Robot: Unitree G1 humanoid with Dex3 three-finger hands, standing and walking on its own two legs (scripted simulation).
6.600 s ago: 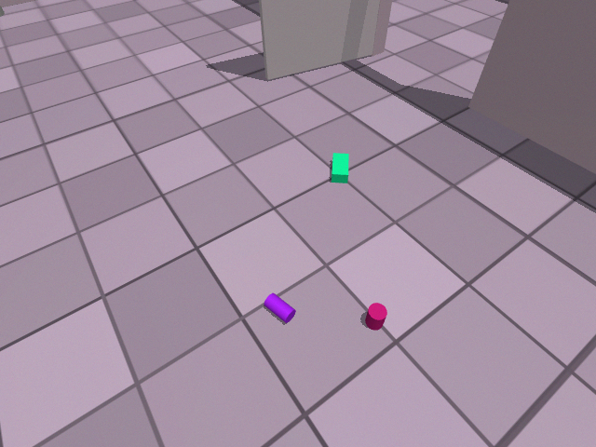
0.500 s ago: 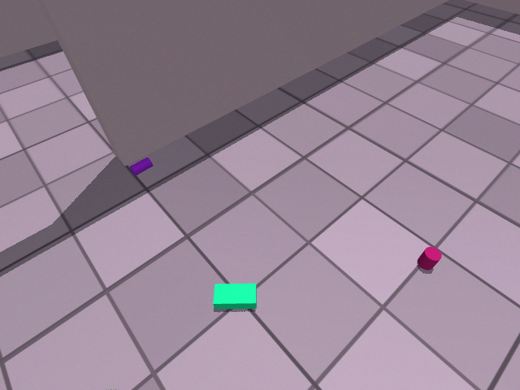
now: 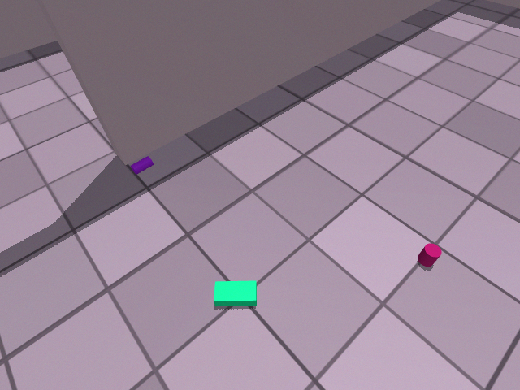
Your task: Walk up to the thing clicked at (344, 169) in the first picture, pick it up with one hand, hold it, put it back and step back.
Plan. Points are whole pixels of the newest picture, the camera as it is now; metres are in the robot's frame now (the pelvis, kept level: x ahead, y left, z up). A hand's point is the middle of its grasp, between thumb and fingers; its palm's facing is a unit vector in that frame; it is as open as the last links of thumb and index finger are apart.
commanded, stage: stand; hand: left
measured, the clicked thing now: (235, 293) +0.57 +0.15 -0.75
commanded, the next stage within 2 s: none
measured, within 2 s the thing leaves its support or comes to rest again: neither
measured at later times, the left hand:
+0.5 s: hand out of the picture +0.08 +0.24 -0.16, palm faces -0.03 -0.94 -0.34, open 7.4 cm
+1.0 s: hand out of the picture +0.07 +0.25 -0.16, palm faces -0.04 -0.94 -0.34, open 7.4 cm
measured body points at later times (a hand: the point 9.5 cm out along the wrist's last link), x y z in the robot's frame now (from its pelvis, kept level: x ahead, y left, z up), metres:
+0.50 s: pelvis +0.00 -0.01 +0.00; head +0.01 -0.01 +0.45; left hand +0.08 +0.29 -0.13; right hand +0.07 -0.31 -0.14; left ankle +0.02 +0.15 -0.75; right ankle -0.02 -0.12 -0.75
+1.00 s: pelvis +0.00 +0.00 +0.00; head +0.01 +0.00 +0.45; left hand +0.07 +0.30 -0.13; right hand +0.06 -0.30 -0.14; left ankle +0.02 +0.15 -0.75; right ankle -0.02 -0.12 -0.75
